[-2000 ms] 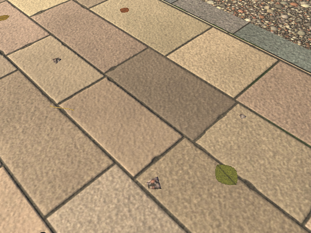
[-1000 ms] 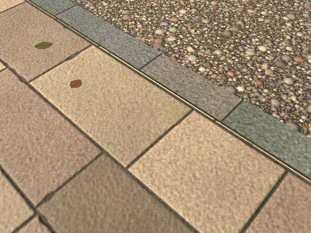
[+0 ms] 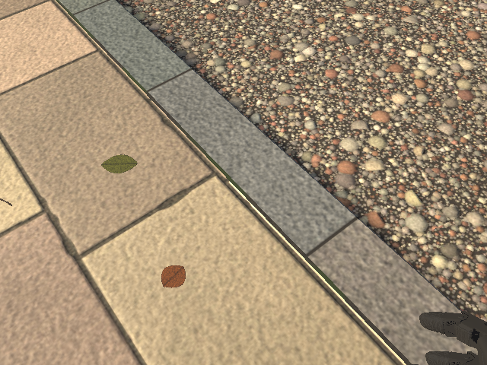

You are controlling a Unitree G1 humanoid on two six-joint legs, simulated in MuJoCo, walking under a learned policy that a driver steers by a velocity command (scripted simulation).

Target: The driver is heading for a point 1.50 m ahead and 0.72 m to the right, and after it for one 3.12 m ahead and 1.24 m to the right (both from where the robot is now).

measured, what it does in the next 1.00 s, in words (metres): walks ahead, turning right: left foot, then right foot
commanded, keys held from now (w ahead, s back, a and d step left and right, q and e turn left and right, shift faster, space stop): e+shift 0.60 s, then shift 0.16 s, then q+shift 0.24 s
